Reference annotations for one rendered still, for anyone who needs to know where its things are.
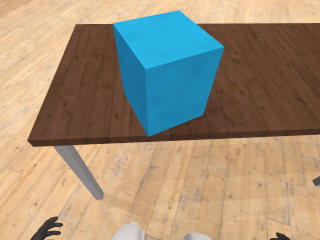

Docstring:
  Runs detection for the table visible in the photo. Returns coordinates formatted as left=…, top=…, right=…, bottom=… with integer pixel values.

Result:
left=27, top=23, right=320, bottom=200

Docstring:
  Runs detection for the robot left hand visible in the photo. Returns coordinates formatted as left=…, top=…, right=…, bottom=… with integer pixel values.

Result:
left=30, top=216, right=63, bottom=240

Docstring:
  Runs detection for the robot left thigh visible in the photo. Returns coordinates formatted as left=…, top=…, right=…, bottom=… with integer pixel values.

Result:
left=110, top=224, right=145, bottom=240

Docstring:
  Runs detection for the carton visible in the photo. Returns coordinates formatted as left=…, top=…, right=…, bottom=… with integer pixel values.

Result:
left=113, top=10, right=224, bottom=137

